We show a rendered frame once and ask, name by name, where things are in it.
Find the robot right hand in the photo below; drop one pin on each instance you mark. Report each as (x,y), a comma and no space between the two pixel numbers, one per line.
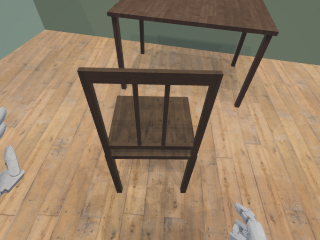
(252,231)

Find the robot left hand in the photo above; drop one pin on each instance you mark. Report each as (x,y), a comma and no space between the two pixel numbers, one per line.
(13,174)

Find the chair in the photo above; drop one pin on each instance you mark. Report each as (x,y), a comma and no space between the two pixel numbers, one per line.
(150,127)

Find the table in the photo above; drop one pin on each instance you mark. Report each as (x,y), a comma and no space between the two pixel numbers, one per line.
(246,16)

